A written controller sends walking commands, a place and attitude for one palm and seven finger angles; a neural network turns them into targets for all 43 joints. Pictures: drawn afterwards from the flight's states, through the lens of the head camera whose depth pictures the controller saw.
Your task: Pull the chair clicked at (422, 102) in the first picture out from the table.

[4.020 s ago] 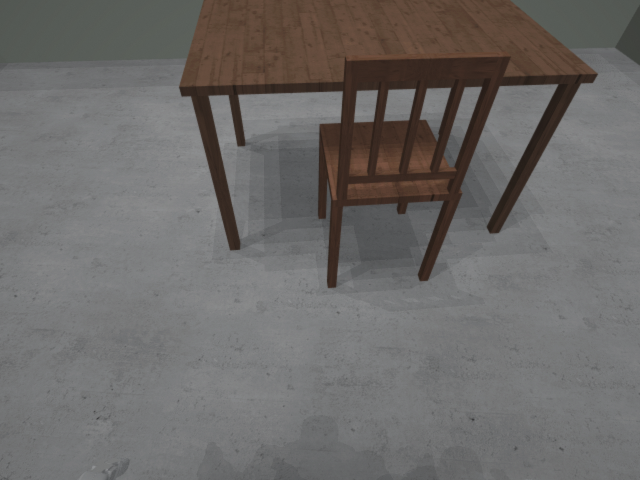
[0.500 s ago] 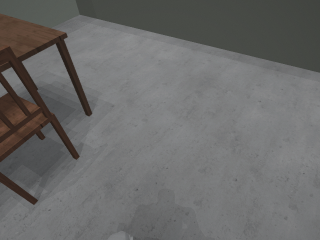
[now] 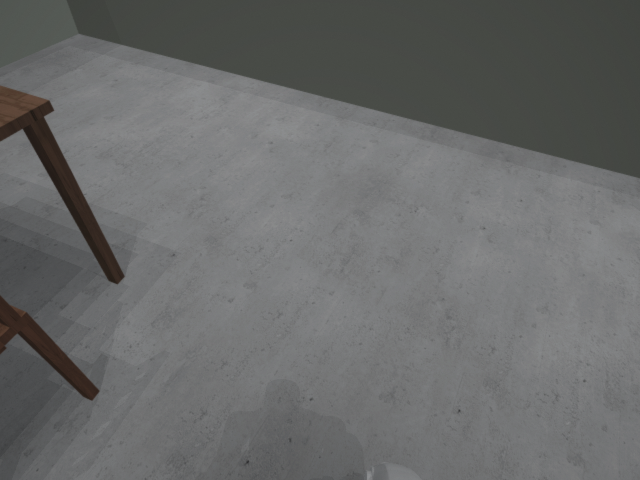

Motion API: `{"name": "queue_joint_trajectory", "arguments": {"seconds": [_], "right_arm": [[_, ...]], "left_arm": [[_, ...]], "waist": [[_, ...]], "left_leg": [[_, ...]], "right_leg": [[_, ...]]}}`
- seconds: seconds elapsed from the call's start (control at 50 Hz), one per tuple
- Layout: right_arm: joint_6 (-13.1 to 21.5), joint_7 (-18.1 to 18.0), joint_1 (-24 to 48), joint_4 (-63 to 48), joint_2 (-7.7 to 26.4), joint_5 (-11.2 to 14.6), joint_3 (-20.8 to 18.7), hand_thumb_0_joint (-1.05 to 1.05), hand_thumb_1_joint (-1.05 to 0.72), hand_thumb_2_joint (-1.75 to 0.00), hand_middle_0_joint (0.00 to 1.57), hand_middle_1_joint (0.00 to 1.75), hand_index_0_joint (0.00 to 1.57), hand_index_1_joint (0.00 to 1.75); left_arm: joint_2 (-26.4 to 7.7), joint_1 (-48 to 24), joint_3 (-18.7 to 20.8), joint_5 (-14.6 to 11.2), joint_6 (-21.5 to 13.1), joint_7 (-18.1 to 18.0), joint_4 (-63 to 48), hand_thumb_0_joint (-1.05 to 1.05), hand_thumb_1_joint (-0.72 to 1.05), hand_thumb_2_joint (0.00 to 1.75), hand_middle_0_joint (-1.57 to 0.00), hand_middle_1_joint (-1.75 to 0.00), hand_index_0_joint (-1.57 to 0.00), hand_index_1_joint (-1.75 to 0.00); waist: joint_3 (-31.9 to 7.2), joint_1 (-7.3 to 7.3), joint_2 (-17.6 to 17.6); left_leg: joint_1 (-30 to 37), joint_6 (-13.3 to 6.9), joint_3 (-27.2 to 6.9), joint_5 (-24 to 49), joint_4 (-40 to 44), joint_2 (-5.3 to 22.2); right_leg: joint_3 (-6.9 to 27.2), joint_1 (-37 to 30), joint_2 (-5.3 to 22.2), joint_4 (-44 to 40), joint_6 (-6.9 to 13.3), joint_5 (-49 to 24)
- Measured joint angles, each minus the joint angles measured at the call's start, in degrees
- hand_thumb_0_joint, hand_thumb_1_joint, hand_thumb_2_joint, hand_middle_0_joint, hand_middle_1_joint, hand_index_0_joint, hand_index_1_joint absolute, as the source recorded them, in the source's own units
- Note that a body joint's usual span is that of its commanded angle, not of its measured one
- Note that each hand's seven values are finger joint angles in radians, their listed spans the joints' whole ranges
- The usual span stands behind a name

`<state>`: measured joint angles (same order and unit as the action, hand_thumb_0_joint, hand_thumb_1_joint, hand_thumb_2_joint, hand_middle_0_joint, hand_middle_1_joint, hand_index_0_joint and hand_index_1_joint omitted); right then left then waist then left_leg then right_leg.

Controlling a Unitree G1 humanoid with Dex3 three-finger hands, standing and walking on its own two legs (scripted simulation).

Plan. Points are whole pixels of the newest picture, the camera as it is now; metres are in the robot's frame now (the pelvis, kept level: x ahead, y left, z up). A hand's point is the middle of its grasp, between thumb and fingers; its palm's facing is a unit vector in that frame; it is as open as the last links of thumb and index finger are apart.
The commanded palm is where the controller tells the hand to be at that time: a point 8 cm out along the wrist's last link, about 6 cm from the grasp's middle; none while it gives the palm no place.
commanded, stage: walk to a spot facing it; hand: left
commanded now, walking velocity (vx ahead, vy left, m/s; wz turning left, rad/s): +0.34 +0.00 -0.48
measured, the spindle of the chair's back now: out of the picture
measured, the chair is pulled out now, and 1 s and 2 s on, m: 0.00 0.00 0.00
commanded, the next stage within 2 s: turn to face it in 0.30 s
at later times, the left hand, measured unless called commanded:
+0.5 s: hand (293, 358) +0.34 +0.07 -0.16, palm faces -0.16 -0.96 -0.24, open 7.2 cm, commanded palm none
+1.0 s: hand (257, 402) +0.28 +0.12 -0.20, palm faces +0.17 -0.97 -0.20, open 7.3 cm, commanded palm none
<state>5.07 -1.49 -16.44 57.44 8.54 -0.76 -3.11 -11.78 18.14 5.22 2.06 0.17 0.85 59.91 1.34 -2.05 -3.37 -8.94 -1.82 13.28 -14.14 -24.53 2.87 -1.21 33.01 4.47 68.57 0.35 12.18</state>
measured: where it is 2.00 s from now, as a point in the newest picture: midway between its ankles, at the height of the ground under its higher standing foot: (351, 471)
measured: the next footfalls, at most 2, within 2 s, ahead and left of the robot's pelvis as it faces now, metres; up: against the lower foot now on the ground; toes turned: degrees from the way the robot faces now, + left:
right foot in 0.30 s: +0.29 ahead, -0.16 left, +0.00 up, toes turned -17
left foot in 0.94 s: +0.36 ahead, +0.04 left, +0.00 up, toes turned +12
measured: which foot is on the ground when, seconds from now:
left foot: down 0.00-0.30, up 0.32-0.92, down 0.94-1.00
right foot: up 0.00-0.28, down 0.30-0.94, up 0.96-1.00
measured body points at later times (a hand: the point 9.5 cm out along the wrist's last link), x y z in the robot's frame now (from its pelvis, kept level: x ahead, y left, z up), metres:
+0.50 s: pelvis +0.20 -0.10 -0.01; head +0.23 -0.12 +0.44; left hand +0.35 +0.12 -0.14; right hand +0.15 -0.32 -0.17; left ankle +0.20 +0.07 -0.64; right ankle +0.25 -0.15 -0.74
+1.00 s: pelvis +0.30 -0.07 -0.02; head +0.34 -0.04 +0.43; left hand +0.27 +0.17 -0.18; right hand +0.42 -0.30 -0.15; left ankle +0.32 +0.03 -0.74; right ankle +0.25 -0.17 -0.70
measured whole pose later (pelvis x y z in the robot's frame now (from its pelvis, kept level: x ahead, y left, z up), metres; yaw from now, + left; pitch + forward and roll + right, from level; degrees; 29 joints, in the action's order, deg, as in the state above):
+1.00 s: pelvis +0.30 -0.07 -0.02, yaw +5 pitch +0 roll +0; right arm -0.6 0.3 -8.5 54.3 10.4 -0.9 -3.1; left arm -11.2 17.1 3.9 0.9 2.1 -1.4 58.6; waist 5.3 -1.4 -3.0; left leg -19.8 -3.2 7.4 -17.5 -37.7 1.4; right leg -11.2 20.0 6.1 56.6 -2.1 31.9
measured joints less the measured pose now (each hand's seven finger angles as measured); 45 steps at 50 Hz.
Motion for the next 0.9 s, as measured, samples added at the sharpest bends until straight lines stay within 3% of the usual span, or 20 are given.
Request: {"name": "queue_joint_trajectory", "arguments": {"seconds": [0.08, 0.16, 0.28, 0.32, 0.34, 0.38, 0.44, 0.52, 0.62, 0.76, 0.9], "right_arm": [[-0.4, 0.2, -4.0, 2.4, 0.6, -0.1, 0.0, -0.01, -0.94, -0.90, 0.21, 0.30, 0.21, 0.30], [-0.7, 0.5, -6.9, 3.8, 0.4, -0.3, 0.2, 0.00, -0.93, -0.90, 0.20, 0.30, 0.20, 0.30], [-1.4, 0.8, -10.4, 5.1, 0.0, -0.9, 0.3, 0.00, -0.92, -0.90, 0.20, 0.30, 0.20, 0.30], [-2.2, 1.2, -11.4, 5.8, -0.5, -0.5, 0.4, 0.00, -0.91, -0.90, 0.20, 0.30, 0.20, 0.30], [-2.8, 1.4, -10.8, 6.2, -0.6, -0.2, 0.5, 0.01, -0.91, -0.90, 0.20, 0.30, 0.20, 0.30], [-3.7, 1.4, -8.5, 6.1, -0.6, 0.3, 0.4, 0.01, -0.91, -0.90, 0.20, 0.30, 0.20, 0.30], [-3.9, 1.0, -4.5, 4.9, -0.1, 0.1, 0.0, 0.01, -0.91, -0.90, 0.20, 0.30, 0.20, 0.30], [-3.9, 0.5, 0.0, 2.2, 0.5, -0.3, -0.1, 0.01, -0.91, -0.90, 0.20, 0.30, 0.20, 0.30], [-5.0, 0.3, 2.0, 1.6, 0.6, -0.2, -0.2, 0.00, -0.92, -0.90, 0.20, 0.30, 0.20, 0.30], [-7.4, 1.2, 3.4, 1.9, 0.8, -0.2, -0.1, 0.00, -0.92, -0.90, 0.20, 0.30, 0.20, 0.30], [-7.5, 2.0, 6.6, -0.6, 1.2, -0.2, 0.2, 0.01, -0.91, -0.90, 0.20, 0.30, 0.20, 0.30]], "left_arm": [[0.3, -3.3, 0.2, 0.2, 0.7, 0.5, -1.9, 0.01, 0.92, 0.90, -0.20, -0.30, -0.20, -0.30], [0.8, -6.7, -0.1, 0.1, 1.2, 1.1, -2.9, 0.01, 0.92, 0.90, -0.20, -0.30, -0.20, -0.30], [1.3, -11.4, -0.9, -0.1, 0.3, 1.5, -4.5, 0.01, 0.92, 0.90, -0.20, -0.30, -0.20, -0.30], [0.9, -12.1, -1.1, 0.1, -1.5, 1.4, -5.3, 0.01, 0.92, 0.90, -0.20, -0.30, -0.20, -0.30], [0.8, -12.5, -1.0, -0.1, -2.5, 1.1, -5.5, 0.01, 0.91, 0.90, -0.20, -0.30, -0.20, -0.30], [0.8, -12.8, -1.1, -0.8, -3.1, 0.4, -5.6, 0.01, 0.91, 0.90, -0.20, -0.30, -0.20, -0.30], [1.5, -11.3, -1.6, -1.2, -3.1, -0.5, -4.5, 0.00, 0.91, 0.90, -0.20, -0.30, -0.20, -0.30], [1.9, -9.1, -1.6, -1.4, -3.7, -2.0, -2.8, -0.01, 0.94, 0.90, -0.20, -0.30, -0.20, -0.30], [2.4, -7.2, -2.2, -1.2, -3.3, -2.5, -1.7, -0.01, 0.95, 0.90, -0.20, -0.30, -0.20, -0.30], [2.9, -4.6, -2.3, -0.8, -2.1, -2.9, -1.8, 0.00, 0.95, 0.90, -0.20, -0.30, -0.20, -0.30], [2.3, -1.5, -2.0, -0.5, -0.5, -2.5, -1.3, 0.01, 0.93, 0.90, -0.20, -0.30, -0.20, -0.30]], "waist": [[-0.2, 0.64, 0.4], [1.0, 2.13, 1.1], [3.5, 5.16, 3.3], [3.9, 4.86, 3.5], [4.4, 4.57, 3.4], [5.3, 4.61, 3.3], [4.4, 4.41, 3.5], [2.0, 4.84, 4.3], [-0.6, 4.30, 5.3], [-0.2, 2.29, 4.1], [2.8, 0.49, 1.7]], "left_leg": [[4.7, 0.7, 1.9, -1.0, 3.8, -0.4], [8.8, 2.2, 4.0, -3.3, 5.3, 0.2], [12.6, 6.2, 7.0, -10.6, 0.6, 3.8], [9.8, 6.4, 6.7, -14.1, -10.8, 7.0], [5.7, 6.0, 3.5, -15.4, -21.4, 7.7], [-3.0, 4.8, -4.0, -14.6, -39.9, 6.6], [-13.0, 4.0, -8.0, -8.1, -49.4, 6.0], [-21.7, 4.2, -10.5, -2.3, -45.0, 5.8], [-24.9, 4.9, -11.5, 0.9, -38.0, 4.7], [-21.6, 5.7, -8.6, -3.8, -30.8, 3.3], [-13.6, 3.9, -5.8, -5.8, -16.9, 1.5]], "right_leg": [[-0.8, 4.0, 1.8, -6.1, -1.1, -4.4], [-3.1, 3.5, 2.6, -17.1, -1.2, -5.9], [-6.7, -2.7, -0.5, -31.0, 1.7, -1.3], [-7.8, -5.8, -2.1, -33.8, 3.7, -5.0], [-7.7, -5.2, -2.6, -31.2, 4.9, -4.4], [-7.5, -6.7, -3.6, -29.6, 6.3, -0.7], [-7.0, -11.5, -5.2, -34.5, 6.0, -0.3], [-7.2, -16.7, -6.5, -41.8, 6.4, -1.8], [-9.5, -21.4, -7.2, -46.0, 6.2, -0.9], [-13.7, -24.1, -5.6, -44.9, 5.3, 3.1], [-17.9, -23.4, -0.8, -37.4, 2.6, 9.2]]}}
